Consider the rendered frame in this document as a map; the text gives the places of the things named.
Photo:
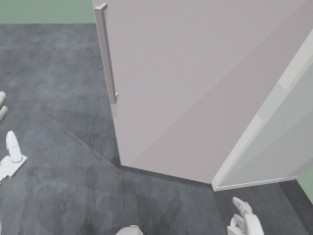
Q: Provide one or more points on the robot right hand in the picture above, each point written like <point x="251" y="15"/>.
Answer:
<point x="248" y="222"/>

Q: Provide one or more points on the fridge door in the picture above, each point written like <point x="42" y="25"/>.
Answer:
<point x="192" y="74"/>

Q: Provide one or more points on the handle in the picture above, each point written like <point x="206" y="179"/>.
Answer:
<point x="105" y="48"/>

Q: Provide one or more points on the robot left hand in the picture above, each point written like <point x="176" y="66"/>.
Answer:
<point x="10" y="165"/>

